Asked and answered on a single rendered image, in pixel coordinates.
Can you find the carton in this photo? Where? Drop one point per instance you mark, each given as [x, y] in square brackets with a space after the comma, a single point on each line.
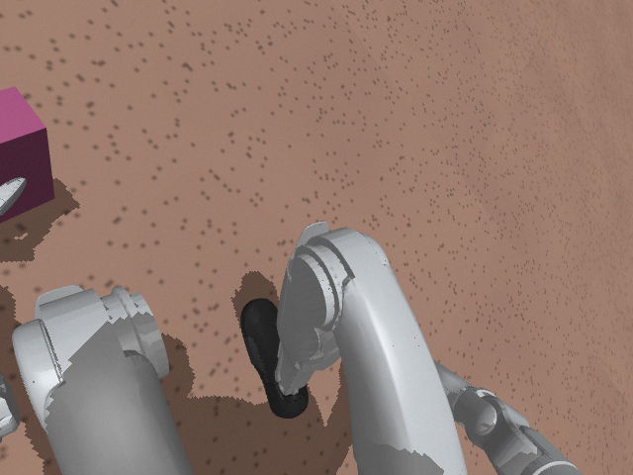
[24, 152]

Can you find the right robot arm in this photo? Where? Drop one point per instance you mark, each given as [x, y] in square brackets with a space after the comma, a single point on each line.
[504, 434]

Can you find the left robot arm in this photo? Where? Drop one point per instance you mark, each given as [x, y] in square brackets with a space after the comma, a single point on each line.
[9, 412]

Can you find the right robot hand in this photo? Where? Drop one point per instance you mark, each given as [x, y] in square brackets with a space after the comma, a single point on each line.
[454, 385]

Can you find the left robot hand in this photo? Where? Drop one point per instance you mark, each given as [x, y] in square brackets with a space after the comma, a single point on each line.
[10, 192]

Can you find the right robot foot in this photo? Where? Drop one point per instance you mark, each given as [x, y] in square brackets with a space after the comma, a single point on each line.
[258, 322]

